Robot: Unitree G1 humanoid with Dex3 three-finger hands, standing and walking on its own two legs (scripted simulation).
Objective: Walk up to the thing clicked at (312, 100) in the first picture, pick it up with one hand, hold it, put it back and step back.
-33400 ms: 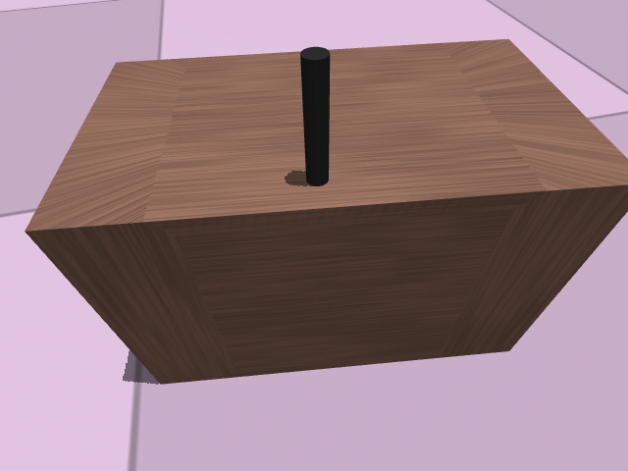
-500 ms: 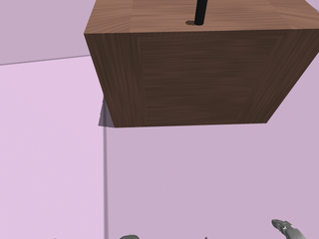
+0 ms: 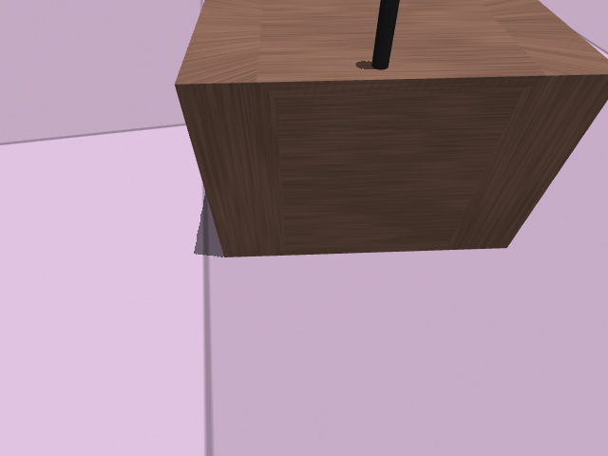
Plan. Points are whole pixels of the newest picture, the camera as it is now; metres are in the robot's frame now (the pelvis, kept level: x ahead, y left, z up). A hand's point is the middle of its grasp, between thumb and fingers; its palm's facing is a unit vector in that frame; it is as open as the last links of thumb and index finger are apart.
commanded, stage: step back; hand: right
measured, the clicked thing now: (387, 16) +1.05 -0.18 +0.11
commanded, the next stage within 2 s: stand in 0.46 s
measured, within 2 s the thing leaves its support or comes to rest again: neither
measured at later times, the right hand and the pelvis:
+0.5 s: hand out of the picture +0.14 -0.24 -0.15, palm faces -0.05 +0.94 -0.35, open 7.4 cm; pelvis +0.05 +0.01 +0.00, yaw +1 degrees
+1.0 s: hand out of the picture +0.14 -0.24 -0.14, palm faces -0.03 +0.95 -0.32, open 7.4 cm; pelvis +0.04 +0.00 +0.02, yaw +1 degrees
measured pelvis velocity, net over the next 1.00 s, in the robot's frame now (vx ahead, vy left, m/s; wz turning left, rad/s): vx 0.04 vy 0.00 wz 0.01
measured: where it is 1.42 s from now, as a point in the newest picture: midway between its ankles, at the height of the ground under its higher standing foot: outside the picture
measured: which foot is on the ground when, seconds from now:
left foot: down 0.00-1.00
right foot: down 0.00-1.00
